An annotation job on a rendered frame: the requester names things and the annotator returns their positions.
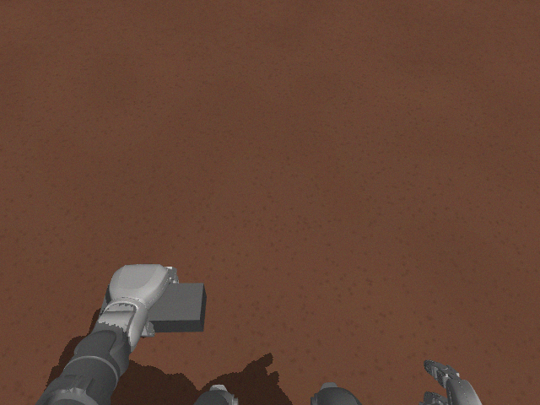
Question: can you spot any left robot arm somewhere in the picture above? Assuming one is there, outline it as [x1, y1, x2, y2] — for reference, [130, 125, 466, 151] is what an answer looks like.
[35, 298, 149, 405]

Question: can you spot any left robot hand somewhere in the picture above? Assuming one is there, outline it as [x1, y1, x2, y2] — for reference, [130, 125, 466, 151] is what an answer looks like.
[109, 264, 179, 337]

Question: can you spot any right robot hand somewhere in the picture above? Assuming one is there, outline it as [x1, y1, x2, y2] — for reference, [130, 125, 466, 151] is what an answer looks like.
[418, 359, 483, 405]

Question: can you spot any carton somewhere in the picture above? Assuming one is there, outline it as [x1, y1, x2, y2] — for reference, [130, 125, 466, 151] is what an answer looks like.
[98, 283, 207, 332]

